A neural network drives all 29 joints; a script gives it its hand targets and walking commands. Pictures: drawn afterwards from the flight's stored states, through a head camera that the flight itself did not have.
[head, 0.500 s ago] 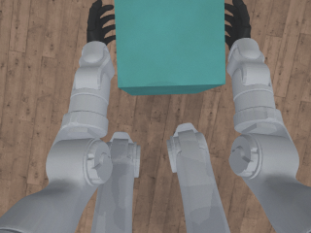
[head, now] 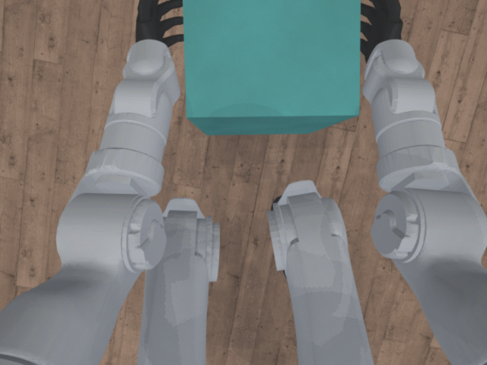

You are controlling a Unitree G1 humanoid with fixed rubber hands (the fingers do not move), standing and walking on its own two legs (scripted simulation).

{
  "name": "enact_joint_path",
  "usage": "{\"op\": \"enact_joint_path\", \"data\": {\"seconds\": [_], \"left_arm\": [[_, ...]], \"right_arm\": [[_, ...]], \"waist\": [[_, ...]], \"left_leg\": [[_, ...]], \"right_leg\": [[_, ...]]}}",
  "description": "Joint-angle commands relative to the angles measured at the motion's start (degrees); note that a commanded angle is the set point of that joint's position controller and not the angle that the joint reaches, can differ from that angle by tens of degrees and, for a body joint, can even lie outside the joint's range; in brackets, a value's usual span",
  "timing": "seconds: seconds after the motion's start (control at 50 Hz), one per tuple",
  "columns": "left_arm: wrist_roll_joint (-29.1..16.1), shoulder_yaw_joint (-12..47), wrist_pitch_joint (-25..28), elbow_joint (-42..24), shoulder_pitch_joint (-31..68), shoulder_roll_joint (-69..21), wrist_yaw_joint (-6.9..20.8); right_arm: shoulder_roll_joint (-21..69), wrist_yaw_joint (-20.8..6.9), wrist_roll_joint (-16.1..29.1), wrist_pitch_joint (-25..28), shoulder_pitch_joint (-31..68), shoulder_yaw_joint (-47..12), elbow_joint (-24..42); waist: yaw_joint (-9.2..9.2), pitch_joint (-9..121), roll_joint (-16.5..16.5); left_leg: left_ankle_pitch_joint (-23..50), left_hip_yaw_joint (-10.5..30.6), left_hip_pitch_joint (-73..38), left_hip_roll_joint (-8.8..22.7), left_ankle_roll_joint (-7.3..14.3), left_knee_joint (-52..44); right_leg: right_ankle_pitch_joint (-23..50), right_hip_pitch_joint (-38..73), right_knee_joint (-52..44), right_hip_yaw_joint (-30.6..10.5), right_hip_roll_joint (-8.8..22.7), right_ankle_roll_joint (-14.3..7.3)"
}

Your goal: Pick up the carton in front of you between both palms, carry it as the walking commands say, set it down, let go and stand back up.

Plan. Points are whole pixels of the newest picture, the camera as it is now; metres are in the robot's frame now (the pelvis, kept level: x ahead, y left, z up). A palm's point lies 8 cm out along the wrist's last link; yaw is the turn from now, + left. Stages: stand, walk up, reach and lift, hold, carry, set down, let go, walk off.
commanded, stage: set down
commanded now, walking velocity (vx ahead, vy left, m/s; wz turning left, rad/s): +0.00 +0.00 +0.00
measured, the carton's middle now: (262, 64) +0.50 -0.09 -0.24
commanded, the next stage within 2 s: none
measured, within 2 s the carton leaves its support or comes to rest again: rests again in 0.90 s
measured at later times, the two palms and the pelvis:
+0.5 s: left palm (151, 49) +0.52 +0.07 -0.17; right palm (375, 52) +0.48 -0.23 -0.17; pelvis -0.01 +0.00 -0.01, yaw +0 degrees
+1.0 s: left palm (134, 60) +0.52 +0.11 -0.20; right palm (385, 64) +0.47 -0.27 -0.20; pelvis -0.01 +0.00 -0.02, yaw +0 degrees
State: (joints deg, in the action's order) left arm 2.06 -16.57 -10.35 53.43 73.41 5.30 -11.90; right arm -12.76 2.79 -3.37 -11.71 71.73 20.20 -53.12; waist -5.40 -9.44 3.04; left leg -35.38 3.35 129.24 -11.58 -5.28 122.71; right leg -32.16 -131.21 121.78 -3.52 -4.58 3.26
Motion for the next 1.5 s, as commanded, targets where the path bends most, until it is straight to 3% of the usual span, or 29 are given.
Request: {"op": "enact_joint_path", "data": {"seconds": [0.0, 0.2, 0.5, 0.72, 0.78, 0.84, 0.88, 1.0, 1.1, 1.24, 1.34, 1.48], "left_arm": [[-3.4, 20.2, 2.1, -4.7, 34.6, -51.3, 14.6], [-4.4, 19.0, 3.3, -2.6, 37.2, -47.0, 15.2], [1.0, 10.3, 2.6, 5.7, 32.3, -36.6, 16.8], [3.2, 7.2, 2.9, 8.7, 29.1, -27.6, 16.2], [3.3, 5.5, 3.9, 8.9, 26.2, -18.7, 14.4], [2.2, 1.2, 5.9, 8.2, 16.4, 9.8, 7.6], [-2.3, 3.7, 7.1, 7.1, 18.2, 14.9, 4.9], [-12.4, 13.3, 9.0, 1.1, 21.0, 14.1, 4.6], [-14.1, 13.8, 8.2, -4.2, 18.3, 16.6, 3.6], [-10.9, 10.0, 4.2, -13.4, 13.4, 15.9, 1.7], [-7.0, 5.7, 2.2, -8.8, 10.1, 13.1, 2.5], [-4.2, 3.0, 3.1, -5.5, 8.2, 12.1, 3.6]], "right_arm": [[48.6, -16.4, 4.6, 1.6, 33.1, -20.3, 5.1], [43.8, -16.0, 4.2, 3.3, 36.1, -18.6, 3.7], [35.9, -16.6, -1.7, 2.6, 31.5, -10.5, -4.8], [27.6, -15.2, -4.0, 3.2, 27.9, -6.1, -9.0], [18.9, -13.1, -3.9, 4.7, 25.3, -3.5, -10.6], [-10.5, -5.5, -2.6, 8.4, 15.3, 2.1, -12.6], [-17.2, -2.0, 1.8, 10.8, 16.9, 0.6, -11.9], [-19.1, -1.1, 12.9, 14.1, 20.8, -7.5, -8.0], [-21.1, -1.4, 16.7, 13.0, 17.5, -9.7, -3.4], [-20.6, -1.1, 14.7, 8.3, 12.7, -7.8, 6.7], [-16.6, -1.6, 11.0, 6.0, 10.0, -5.7, 4.9], [-14.7, -2.5, 9.0, 6.5, 8.3, -4.8, 3.9]], "waist": [[-3.74, 60.1, 2.5], [-4.30, 54.9, 2.6], [-2.38, 39.0, 2.2], [-2.01, 34.7, 1.8], [-1.93, 36.0, 1.4], [-2.23, 38.8, 0.7], [-2.51, 42.3, 0.5], [-3.13, 52.8, 0.3], [-2.30, 65.2, -0.5], [-1.58, 76.5, -2.4], [-0.73, 62.3, -3.6], [0.14, 61.4, -4.2]], "left_leg": [[19.0, -7.6, -24.2, -0.3, 3.2, -8.6], [17.9, -6.4, -22.2, 0.1, 3.6, -7.5], [9.7, -5.9, -15.2, 0.7, 4.7, -8.3], [7.0, -5.9, -15.7, 1.8, 4.4, -7.9], [7.5, -6.5, -17.8, 2.6, 3.4, -7.4], [8.4, -7.0, -21.9, 4.4, 2.0, -7.3], [11.0, -5.8, -23.8, 5.1, 1.5, -6.5], [18.9, -5.2, -25.2, 7.1, 1.4, -4.1], [20.2, -6.8, -31.2, 7.1, 1.8, -4.1], [14.9, -8.8, -36.1, 5.3, 2.9, -10.1], [8.7, -8.6, -29.4, 5.0, 3.4, -15.8], [9.8, -8.3, -29.1, 5.1, 3.1, -22.1]], "right_leg": [[23.5, 31.1, -8.6, 6.9, -1.9, -2.1], [21.4, 28.6, -7.2, 6.1, -1.2, -2.7], [12.9, 22.9, -7.7, 4.6, -0.6, -4.1], [10.3, 23.1, -7.5, 3.9, 0.2, -4.2], [10.9, 24.6, -7.1, 4.5, 0.9, -3.3], [12.3, 28.0, -6.8, 5.1, 2.5, -1.8], [15.2, 29.0, -6.6, 4.5, 3.6, -1.6], [25.8, 35.3, -4.2, 2.9, 4.6, -2.5], [28.6, 44.4, -4.7, 3.7, 4.4, -2.0], [24.9, 52.8, -10.6, 6.0, 2.9, -2.0], [17.4, 44.6, -16.8, 6.0, 2.6, -1.6], [18.2, 44.4, -22.4, 6.1, 2.1, -0.9]]}}
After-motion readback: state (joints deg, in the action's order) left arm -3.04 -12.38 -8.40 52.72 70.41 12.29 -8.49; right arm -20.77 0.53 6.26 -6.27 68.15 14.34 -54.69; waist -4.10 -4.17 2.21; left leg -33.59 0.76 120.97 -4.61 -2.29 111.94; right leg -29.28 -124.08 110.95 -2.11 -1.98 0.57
